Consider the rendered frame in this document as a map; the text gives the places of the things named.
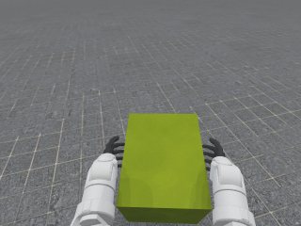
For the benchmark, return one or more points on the left robot hand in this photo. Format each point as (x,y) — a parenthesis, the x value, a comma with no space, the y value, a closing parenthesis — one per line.
(111,145)

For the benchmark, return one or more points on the robot right forearm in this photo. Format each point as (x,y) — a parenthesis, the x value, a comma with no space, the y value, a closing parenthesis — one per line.
(229,191)

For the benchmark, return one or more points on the carton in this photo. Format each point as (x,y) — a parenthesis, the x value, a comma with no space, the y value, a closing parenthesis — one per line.
(163,176)

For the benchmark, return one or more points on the robot left forearm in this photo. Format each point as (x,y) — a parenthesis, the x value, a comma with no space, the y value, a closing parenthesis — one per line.
(97,205)

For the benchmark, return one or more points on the right robot hand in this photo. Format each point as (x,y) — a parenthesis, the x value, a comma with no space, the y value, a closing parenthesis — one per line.
(217,149)

